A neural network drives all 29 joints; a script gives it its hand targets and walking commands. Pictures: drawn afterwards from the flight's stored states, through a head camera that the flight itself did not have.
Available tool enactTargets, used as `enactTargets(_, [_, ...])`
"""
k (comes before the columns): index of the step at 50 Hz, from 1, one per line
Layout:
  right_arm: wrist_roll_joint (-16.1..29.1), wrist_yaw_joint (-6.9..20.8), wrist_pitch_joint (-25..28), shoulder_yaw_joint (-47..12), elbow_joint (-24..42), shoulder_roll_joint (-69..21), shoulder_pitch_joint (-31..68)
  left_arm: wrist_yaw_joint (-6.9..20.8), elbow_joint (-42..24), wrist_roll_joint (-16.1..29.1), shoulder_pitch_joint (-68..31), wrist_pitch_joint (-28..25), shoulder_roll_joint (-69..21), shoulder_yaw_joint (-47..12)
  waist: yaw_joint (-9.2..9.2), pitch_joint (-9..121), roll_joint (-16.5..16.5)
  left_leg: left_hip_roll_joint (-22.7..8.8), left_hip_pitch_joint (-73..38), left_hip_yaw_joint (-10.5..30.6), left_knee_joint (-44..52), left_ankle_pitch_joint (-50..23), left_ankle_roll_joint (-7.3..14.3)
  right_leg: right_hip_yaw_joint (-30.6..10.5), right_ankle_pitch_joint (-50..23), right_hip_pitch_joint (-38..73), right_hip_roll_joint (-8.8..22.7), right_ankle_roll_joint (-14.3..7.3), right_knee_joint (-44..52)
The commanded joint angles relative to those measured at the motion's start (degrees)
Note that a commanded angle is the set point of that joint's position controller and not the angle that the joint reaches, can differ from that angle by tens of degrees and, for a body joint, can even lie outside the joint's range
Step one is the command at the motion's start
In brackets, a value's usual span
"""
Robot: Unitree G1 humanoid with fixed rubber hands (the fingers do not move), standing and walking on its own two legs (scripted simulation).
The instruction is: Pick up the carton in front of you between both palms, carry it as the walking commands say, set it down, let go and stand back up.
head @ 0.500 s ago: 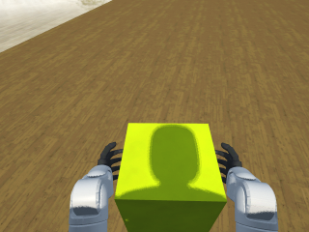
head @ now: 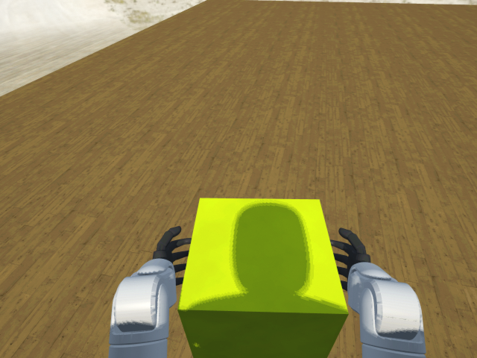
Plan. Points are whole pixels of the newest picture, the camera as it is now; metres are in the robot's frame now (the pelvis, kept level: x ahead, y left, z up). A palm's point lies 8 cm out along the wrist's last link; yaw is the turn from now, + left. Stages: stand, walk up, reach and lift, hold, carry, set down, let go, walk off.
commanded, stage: carry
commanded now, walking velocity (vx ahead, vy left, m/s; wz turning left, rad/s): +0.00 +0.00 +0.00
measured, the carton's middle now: (258, 288) +0.28 +0.00 +0.01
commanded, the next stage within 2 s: none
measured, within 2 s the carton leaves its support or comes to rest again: neither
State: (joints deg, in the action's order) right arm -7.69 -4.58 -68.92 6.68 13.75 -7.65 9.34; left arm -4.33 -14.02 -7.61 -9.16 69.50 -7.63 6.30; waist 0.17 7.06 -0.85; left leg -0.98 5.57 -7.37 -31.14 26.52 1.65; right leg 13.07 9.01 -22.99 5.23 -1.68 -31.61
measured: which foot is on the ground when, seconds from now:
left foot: down 0.00-1.00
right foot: down 0.00-1.00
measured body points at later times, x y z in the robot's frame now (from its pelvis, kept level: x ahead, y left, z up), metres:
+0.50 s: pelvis -0.02 +0.00 +0.00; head -0.05 -0.01 +0.45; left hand +0.26 +0.15 +0.04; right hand +0.27 -0.15 +0.03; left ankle -0.11 +0.08 -0.73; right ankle +0.08 -0.11 -0.73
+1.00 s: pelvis -0.02 +0.00 +0.00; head -0.04 +0.00 +0.45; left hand +0.28 +0.15 +0.03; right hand +0.28 -0.15 +0.03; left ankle -0.11 +0.08 -0.73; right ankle +0.08 -0.11 -0.73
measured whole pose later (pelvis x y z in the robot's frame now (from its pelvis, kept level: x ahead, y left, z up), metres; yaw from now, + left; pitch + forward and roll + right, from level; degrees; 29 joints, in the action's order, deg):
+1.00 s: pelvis -0.02 +0.00 +0.00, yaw +0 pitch +1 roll +0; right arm -13.8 -1.7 -42.1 9.8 -9.9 -8.2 12.5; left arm -1.0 10.1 -13.2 -12.2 42.0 -8.1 10.2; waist -0.1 4.3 -1.0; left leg -0.5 8.5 -7.2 -32.9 25.3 2.0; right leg 13.2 6.2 -24.2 5.8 -2.1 -30.0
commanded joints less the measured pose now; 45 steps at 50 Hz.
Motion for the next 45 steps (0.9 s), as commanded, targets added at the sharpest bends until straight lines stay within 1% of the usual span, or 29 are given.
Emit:
enactTargets(1, [22.1, 15.3, 1.5, -41.0, 0.5, -52.0, 26.7, 14.8, -0.7, 22.0, -27.2, -2.0, -52.4, -40.5, -0.13, 8.3, -0.1, -7.5, 8.4, 5.0, 7.0, -20.5, 0.2, -6.8, -11.3, 12.9, 4.9, -0.5, 2.1])
enactTargets(7, [19.8, 15.3, 6.6, -39.9, -1.9, -51.7, 27.2, 15.0, 1.5, 20.1, -27.8, -7.2, -52.1, -39.6, -0.1, 7.7, 0.4, -7.1, 9.9, 5.5, 7.9, -15.6, 0.7, -7.5, -8.6, 13.2, 5.0, -0.4, 3.4])
enactTargets(14, [15.6, 15.0, 12.7, -36.9, -5.9, -48.7, 24.9, 14.9, 5.3, 16.1, -25.4, -13.2, -48.8, -36.3, -0.05, 8.9, 0.7, -6.7, 10.0, 5.6, 7.2, -15.2, 0.9, -7.8, -10.1, 13.8, 5.1, -0.8, 3.6])
enactTargets(21, [10.7, 15.1, 20.7, -31.3, -13.2, -47.5, 25.6, 15.1, 12.9, 11.0, -26.5, -21.5, -47.2, -30.4, -0.08, 8.8, 0.8, -6.6, 10.5, 5.9, 7.0, -14.0, 0.9, -8.0, -9.3, 13.5, 5.1, -0.7, 4.0])
enactTargets(26, [7.1, 15.5, 27.4, -26.3, -20.6, -48.5, 29.1, 15.7, 20.6, 7.5, -30.1, -28.1, -48.5, -25.3, -0.34, 9.1, 0.7, -6.4, 10.6, 6.3, 7.2, -13.0, 1.2, -8.0, -7.9, 13.4, 5.0, -0.6, 4.4])
enactTargets(30, [5.9, 16.3, 31.8, -24.8, -24.8, -50.9, 32.1, 16.3, 24.9, 6.1, -32.6, -32.5, -51.2, -23.5, -0.5, 10.2, 0.7, -6.3, 9.9, 6.6, 6.8, -14.7, 1.4, -7.8, -8.9, 14.0, 5.0, -0.8, 4.2])
enactTargets(34, [6.4, 16.6, 32.9, -26.1, -25.2, -52.6, 32.2, 16.5, 25.2, 6.2, -32.3, -33.6, -53.0, -24.4, -0.52, 12.4, 0.7, -6.3, 8.4, 6.4, 5.4, -18.6, 1.3, -7.5, -12.8, 15.1, 5.1, -1.2, 3.4])
enactTargets(38, [8.4, 16.5, 30.8, -29.4, -22.0, -53.0, 29.9, 16.3, 21.8, 8.2, -30.0, -31.6, -53.1, -27.7, -0.45, 13.4, 0.6, -6.4, 7.7, 6.0, 4.2, -21.1, 1.0, -7.3, -15.2, 15.3, 5.4, -1.3, 2.7])
enactTargets(41, [8.4, 16.2, 29.1, -29.3, -21.0, -51.7, 28.1, 16.1, 21.0, 8.3, -28.4, -29.9, -51.8, -27.7, -0.44, 13.0, 0.4, -6.6, 7.8, 5.9, 4.1, -21.8, 0.8, -7.2, -15.6, 14.9, 5.4, -1.2, 2.4])
enactTargets(45, [8.1, 16.1, 28.9, -28.8, -20.6, -51.1, 28.3, 16.1, 20.4, 8.5, -29.1, -29.7, -51.3, -27.7, -0.42, 11.5, 0.3, -6.7, 8.5, 6.0, 4.7, -20.8, 0.7, -7.1, -13.8, 14.0, 5.2, -1.1, 2.7])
